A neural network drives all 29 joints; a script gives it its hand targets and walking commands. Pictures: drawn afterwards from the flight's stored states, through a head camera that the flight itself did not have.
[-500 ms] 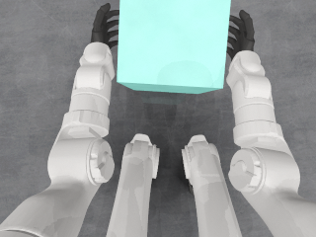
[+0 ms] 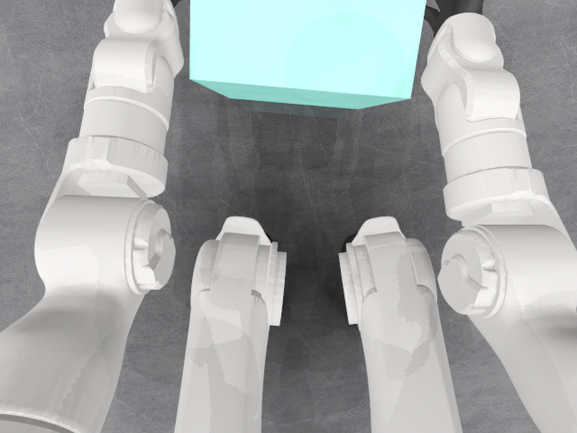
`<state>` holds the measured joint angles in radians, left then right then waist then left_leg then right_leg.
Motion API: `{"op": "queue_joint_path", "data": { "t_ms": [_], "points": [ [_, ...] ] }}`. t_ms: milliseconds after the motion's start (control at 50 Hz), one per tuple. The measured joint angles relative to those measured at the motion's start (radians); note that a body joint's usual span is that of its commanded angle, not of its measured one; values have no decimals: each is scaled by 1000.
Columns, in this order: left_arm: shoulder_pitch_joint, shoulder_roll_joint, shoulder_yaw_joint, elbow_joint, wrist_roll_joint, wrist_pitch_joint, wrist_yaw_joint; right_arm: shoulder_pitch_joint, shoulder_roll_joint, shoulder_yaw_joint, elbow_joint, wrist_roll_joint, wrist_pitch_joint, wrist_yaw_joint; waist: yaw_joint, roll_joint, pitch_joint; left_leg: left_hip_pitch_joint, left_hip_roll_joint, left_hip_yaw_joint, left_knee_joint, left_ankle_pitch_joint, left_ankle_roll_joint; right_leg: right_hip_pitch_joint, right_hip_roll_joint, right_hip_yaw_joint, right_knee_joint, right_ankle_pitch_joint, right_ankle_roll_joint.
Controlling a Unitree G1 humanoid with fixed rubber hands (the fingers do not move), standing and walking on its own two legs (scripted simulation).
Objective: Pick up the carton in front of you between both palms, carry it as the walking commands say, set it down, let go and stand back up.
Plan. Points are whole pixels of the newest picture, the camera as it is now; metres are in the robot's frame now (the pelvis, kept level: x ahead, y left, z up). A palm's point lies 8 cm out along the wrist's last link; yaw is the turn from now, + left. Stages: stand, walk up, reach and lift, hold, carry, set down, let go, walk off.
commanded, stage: set down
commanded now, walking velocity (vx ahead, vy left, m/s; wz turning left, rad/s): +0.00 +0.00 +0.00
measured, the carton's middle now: (303, 12) +0.55 +0.02 -0.25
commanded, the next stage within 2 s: none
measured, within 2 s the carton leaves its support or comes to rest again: rests again in 0.22 s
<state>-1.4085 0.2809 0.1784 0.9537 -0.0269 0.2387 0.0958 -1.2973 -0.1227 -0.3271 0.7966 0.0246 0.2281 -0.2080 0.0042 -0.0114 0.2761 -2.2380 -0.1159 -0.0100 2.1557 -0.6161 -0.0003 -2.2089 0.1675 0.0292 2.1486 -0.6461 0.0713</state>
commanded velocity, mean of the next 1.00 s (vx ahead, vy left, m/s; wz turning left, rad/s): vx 0.00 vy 0.00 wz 0.00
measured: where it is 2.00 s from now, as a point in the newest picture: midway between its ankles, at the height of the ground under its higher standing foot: (308, 302)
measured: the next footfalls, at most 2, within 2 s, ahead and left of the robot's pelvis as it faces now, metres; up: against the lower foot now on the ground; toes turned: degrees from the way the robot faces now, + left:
none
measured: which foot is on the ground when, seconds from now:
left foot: down 0.00-1.00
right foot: down 0.00-1.00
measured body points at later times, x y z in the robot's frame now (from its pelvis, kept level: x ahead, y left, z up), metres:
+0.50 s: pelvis -0.02 +0.00 -0.02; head +0.34 +0.02 +0.24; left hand +0.54 +0.18 -0.19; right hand +0.53 -0.13 -0.19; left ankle +0.09 +0.10 -0.35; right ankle +0.09 -0.12 -0.35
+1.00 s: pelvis -0.02 +0.00 -0.03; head +0.35 +0.02 +0.22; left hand +0.55 +0.18 -0.20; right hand +0.54 -0.14 -0.20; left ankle +0.09 +0.10 -0.35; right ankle +0.09 -0.12 -0.35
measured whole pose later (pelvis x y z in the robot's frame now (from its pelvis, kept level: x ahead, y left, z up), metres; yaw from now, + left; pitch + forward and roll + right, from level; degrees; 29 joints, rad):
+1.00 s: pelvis -0.02 +0.00 -0.03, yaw +0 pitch +31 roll -2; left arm -1.52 0.32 0.32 1.10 0.11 0.17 -0.06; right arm -1.45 -0.17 -0.46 1.00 -0.10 0.17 -0.03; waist 0.01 -0.03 0.46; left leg -2.19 -0.07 0.01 2.26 -0.61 0.02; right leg -2.17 0.13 -0.01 2.25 -0.63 0.05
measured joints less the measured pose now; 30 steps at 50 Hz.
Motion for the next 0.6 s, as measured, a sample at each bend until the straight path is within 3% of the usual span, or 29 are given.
{"op": "queue_joint_path", "data": {
  "t_ms": [400, 600],
  "points": [
    [-45, 28, 7, 135, 11, -46, -25, -55, -3, -22, 134, -17, -46, 20, 4, -11, 94, 28, 19, 4, 65, 17, -1, 22, -17, -28, 64, 24, -21],
    [-96, 41, 49, 185, 58, -53, -86, -98, -26, -73, 170, -63, -47, 91, 6, -12, 130, 32, 34, 14, 96, 12, 16, 30, -26, -33, 91, 19, -18]
  ]
}}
